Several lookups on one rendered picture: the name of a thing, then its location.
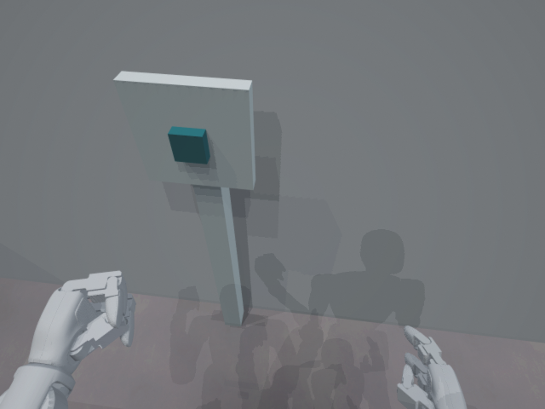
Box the left robot forearm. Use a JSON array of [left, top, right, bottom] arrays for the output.
[[0, 363, 76, 409]]

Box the button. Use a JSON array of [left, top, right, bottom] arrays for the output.
[[168, 126, 210, 164]]

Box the panel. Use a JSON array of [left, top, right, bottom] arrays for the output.
[[113, 71, 255, 326]]

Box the robot right hand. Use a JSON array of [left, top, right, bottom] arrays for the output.
[[398, 325, 467, 409]]

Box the robot left hand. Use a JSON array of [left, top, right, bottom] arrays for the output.
[[28, 271, 136, 375]]

